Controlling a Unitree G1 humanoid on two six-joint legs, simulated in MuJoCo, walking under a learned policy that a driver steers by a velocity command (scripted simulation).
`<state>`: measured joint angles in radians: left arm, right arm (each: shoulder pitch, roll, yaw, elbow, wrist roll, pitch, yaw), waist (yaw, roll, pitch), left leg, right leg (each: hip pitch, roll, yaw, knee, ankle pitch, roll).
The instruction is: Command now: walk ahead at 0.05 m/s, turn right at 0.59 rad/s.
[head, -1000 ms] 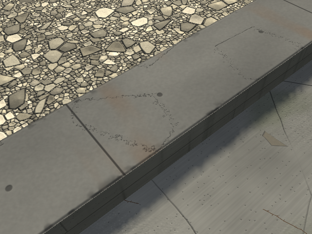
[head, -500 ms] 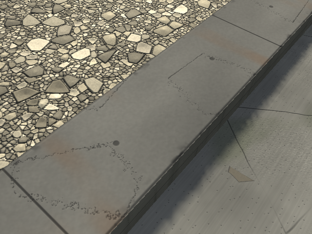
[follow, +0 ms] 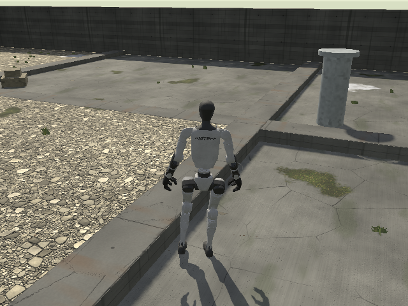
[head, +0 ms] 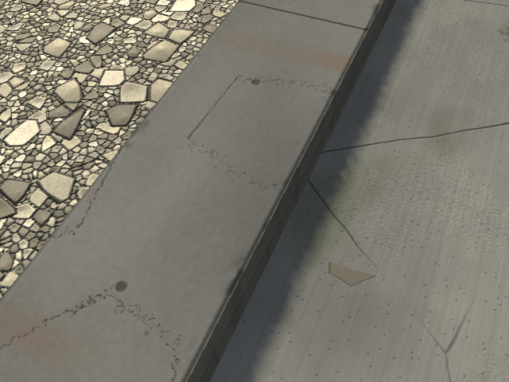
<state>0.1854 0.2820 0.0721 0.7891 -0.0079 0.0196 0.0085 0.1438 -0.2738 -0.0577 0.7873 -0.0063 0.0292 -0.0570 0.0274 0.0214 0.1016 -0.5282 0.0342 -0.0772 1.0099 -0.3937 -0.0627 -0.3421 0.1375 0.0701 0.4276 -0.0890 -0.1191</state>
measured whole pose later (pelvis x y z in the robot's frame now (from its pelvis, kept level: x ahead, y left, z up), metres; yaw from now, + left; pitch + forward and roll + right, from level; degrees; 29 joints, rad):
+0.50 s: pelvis +0.03 +0.04 +0.01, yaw -18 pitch +1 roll -1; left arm 0.19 0.36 0.11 0.71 -0.03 0.08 0.02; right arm 0.14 -0.28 -0.07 0.78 -0.01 0.00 -0.05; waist 0.00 -0.04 0.07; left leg -0.22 0.05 0.00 0.45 -0.24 -0.02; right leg -0.50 0.06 0.10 1.04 -0.41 0.09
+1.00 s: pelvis +0.06 -0.04 +0.01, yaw -36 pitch +2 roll +2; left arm 0.32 0.29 0.07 0.67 -0.02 -0.02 0.02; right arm 0.12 -0.33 -0.09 0.75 0.01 -0.08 0.01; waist 0.04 0.02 0.00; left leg -0.48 0.01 -0.07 0.65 -0.20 -0.04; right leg -0.17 0.07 0.17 0.38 -0.23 -0.06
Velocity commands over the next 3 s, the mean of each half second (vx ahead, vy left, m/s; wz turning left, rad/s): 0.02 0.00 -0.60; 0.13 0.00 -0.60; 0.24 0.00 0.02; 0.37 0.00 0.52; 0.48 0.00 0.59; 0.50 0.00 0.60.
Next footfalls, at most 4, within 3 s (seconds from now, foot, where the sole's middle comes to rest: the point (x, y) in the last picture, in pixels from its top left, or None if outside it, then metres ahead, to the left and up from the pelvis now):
0.28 left None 0.11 0.16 -0.77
0.68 right None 0.02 -0.13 -0.77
1.14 left None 0.26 -0.02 -0.77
1.54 right None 0.23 -0.28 -0.77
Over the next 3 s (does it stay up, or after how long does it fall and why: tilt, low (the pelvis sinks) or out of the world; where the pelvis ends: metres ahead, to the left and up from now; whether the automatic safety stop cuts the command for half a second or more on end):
stays up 0.86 -0.21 -0.01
